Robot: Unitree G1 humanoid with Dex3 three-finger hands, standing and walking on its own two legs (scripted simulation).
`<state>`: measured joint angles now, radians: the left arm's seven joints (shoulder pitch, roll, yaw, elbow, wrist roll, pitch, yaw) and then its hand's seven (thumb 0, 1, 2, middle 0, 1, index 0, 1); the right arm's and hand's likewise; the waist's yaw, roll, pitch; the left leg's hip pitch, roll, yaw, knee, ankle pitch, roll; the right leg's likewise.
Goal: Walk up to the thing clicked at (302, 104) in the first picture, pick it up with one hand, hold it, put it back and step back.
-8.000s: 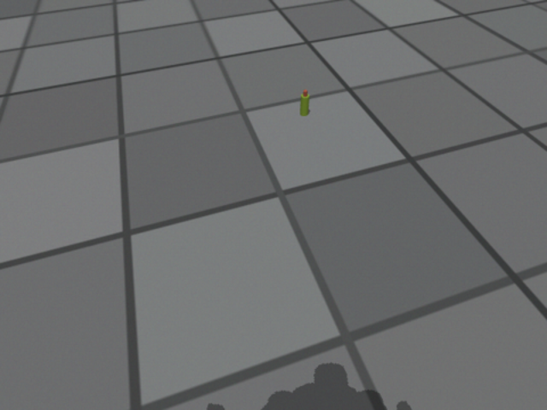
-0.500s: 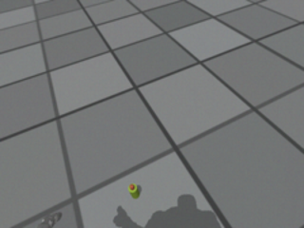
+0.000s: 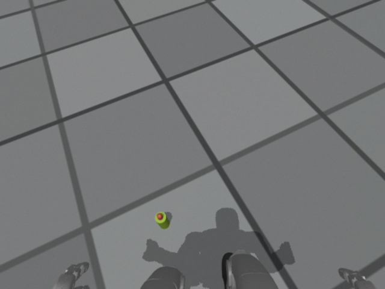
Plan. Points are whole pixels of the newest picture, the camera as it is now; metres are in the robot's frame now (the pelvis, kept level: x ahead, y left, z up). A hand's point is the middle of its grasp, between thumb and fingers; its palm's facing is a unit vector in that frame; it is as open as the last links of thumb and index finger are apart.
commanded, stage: walk up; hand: left
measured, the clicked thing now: (162, 219) +0.39 +0.19 -0.66
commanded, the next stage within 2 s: stand in 0.66 s
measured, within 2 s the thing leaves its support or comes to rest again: neither
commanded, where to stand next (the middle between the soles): +0.03 +0.01 m, yaw -3 degrees
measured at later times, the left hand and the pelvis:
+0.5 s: hand out of the picture -0.03 +0.29 -0.14, palm faces -0.01 -0.92 -0.38, open 7.4 cm; pelvis -0.07 +0.00 +0.02, yaw +0 degrees
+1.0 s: hand out of the picture +0.08 +0.19 -0.11, palm faces -0.04 -0.94 -0.34, open 7.4 cm; pelvis -0.05 -0.05 +0.02, yaw -2 degrees
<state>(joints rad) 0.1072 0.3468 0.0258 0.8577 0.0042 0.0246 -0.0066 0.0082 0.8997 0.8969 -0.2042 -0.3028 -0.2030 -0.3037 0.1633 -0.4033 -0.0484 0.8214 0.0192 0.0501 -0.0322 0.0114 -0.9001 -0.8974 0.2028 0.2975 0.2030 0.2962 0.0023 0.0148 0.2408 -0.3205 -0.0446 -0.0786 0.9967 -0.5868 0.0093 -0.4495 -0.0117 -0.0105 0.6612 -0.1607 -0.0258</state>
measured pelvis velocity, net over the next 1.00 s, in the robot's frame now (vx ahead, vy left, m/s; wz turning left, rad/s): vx -0.05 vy -0.05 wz -0.03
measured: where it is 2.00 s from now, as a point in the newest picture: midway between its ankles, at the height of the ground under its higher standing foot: outside the picture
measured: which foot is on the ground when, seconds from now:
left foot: up 0.00-0.22, down 0.24-0.64, up 0.66-0.88, down 0.90-1.00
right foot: down 0.00-0.28, up 0.30-0.60, down 0.62-1.00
